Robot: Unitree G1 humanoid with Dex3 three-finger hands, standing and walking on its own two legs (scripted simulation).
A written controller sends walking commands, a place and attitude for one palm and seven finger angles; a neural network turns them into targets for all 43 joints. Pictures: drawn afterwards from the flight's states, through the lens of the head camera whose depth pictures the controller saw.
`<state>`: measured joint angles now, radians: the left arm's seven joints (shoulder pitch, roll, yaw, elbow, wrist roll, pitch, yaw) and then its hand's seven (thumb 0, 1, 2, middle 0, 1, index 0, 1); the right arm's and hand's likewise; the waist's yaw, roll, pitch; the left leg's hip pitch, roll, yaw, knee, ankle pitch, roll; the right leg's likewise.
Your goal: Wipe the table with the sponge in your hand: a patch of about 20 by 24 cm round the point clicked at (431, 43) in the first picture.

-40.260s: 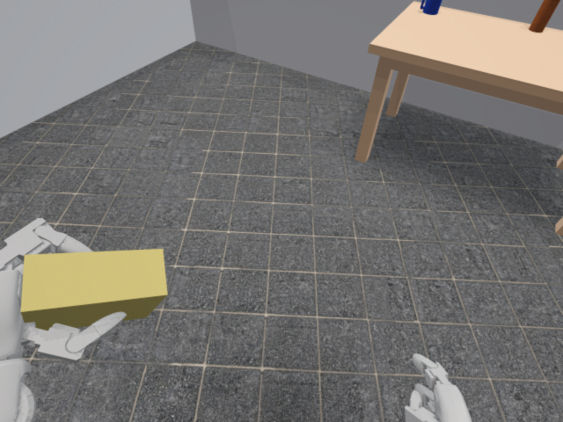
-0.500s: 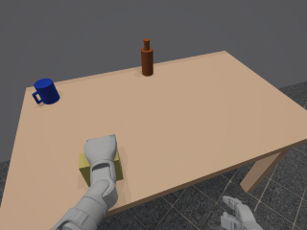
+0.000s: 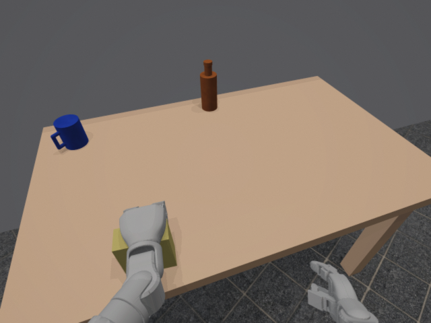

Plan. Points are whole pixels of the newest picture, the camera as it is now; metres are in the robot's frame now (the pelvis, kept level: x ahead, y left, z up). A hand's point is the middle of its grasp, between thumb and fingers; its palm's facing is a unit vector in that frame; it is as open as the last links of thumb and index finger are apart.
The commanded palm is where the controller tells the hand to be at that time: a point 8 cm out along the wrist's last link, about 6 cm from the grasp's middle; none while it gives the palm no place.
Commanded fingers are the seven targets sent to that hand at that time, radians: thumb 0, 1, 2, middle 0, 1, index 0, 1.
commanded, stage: wipe back along the third lane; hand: left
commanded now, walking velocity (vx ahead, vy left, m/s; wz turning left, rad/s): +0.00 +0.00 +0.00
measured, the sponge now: (148, 253) +0.28 +0.19 -0.06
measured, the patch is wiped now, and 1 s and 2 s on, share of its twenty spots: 1.00 1.00 1.00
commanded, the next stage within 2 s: slide back across to the middle lane in 0.68 s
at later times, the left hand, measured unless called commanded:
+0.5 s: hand (150, 237) +0.29 +0.18 -0.01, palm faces -0.04 -0.05 -1.00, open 9.5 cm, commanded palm +0.23 +0.16 +0.02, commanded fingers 0.00 0.10 1.30 -1.20 -1.60 -1.20 -1.60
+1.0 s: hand (146, 238) +0.28 +0.19 -0.01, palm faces -0.03 -0.11 -0.99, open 9.5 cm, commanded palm +0.23 +0.19 +0.04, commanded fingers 0.00 0.10 1.30 -1.20 -1.60 -1.20 -1.60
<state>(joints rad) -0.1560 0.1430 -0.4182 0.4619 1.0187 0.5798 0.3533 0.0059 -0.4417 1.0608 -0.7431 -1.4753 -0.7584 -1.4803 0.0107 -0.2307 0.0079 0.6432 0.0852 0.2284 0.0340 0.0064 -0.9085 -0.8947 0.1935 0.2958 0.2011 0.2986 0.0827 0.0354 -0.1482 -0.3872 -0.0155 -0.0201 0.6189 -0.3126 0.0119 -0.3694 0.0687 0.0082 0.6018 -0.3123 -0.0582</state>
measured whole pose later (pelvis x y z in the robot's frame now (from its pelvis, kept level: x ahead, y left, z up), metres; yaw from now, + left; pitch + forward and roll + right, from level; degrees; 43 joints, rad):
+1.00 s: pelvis +0.00 +0.00 +0.00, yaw -1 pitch +4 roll +0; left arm -0.12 0.16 -0.36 0.41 0.99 0.57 0.35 0.01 -0.45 1.06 -0.76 -1.46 -0.77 -1.46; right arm 0.04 -0.22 0.02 0.64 0.09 0.23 0.02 0.01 -0.91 -0.89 0.19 0.30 0.20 0.30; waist 0.07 0.04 -0.15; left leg -0.38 -0.01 -0.01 0.62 -0.31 0.01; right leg -0.37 0.07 0.02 0.61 -0.31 -0.06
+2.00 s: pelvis -0.03 +0.01 +0.00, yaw +1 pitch +5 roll +0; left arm -0.16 0.26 -0.21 0.49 1.03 0.41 0.31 0.00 -0.50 1.07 -0.82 -1.40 -0.83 -1.40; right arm 0.09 -0.22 0.01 0.69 0.07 0.13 -0.04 0.01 -0.91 -0.89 0.20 0.30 0.20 0.30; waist 0.08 0.05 -0.13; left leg -0.47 -0.03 -0.03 0.66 -0.29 0.02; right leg -0.44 0.05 0.00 0.64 -0.29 -0.04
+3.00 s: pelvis -0.02 +0.01 -0.02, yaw +0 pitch +15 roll -2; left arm -0.60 0.46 -0.03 0.98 1.03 0.22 0.30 0.00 -0.52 1.08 -0.84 -1.39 -0.85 -1.39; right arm 0.23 -0.26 -0.01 0.70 0.07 0.13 -0.04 0.00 -0.91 -0.89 0.20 0.30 0.20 0.30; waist -0.02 0.04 -0.16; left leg -0.70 -0.01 -0.04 0.78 -0.33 0.02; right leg -0.66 0.08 -0.02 0.71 -0.31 -0.05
